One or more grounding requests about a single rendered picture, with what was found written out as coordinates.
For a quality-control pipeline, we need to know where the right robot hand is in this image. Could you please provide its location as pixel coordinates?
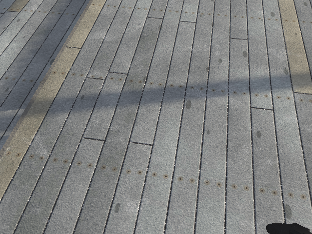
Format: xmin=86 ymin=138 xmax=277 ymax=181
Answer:
xmin=266 ymin=223 xmax=312 ymax=234

